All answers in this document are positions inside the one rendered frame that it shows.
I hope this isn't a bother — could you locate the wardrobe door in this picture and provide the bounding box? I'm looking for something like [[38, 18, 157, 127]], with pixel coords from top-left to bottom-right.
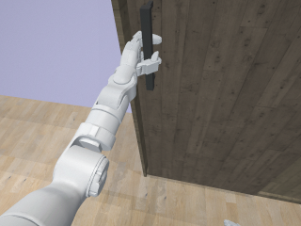
[[261, 157, 301, 199], [127, 0, 301, 196]]

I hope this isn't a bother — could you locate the left robot forearm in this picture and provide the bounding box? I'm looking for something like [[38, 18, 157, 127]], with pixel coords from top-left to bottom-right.
[[52, 65, 138, 180]]

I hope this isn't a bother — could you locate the handle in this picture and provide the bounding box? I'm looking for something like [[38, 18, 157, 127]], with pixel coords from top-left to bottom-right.
[[139, 0, 156, 91]]

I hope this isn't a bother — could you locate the robot left upper arm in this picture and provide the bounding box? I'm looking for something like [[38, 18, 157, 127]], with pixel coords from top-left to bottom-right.
[[0, 145, 110, 226]]

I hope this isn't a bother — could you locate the left robot hand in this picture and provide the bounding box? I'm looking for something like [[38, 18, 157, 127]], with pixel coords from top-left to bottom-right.
[[119, 30, 162, 77]]

